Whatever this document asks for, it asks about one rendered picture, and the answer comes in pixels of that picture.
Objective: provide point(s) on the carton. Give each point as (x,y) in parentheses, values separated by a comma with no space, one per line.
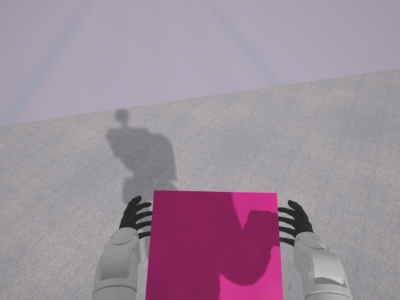
(214,246)

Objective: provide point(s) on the robot right hand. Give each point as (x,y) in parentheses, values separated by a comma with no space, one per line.
(301,222)

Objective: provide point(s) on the right robot forearm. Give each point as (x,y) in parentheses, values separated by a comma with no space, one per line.
(322,274)

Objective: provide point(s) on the robot left hand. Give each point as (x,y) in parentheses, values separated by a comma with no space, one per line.
(130,217)

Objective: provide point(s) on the left robot forearm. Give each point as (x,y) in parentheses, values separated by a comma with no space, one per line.
(116,275)

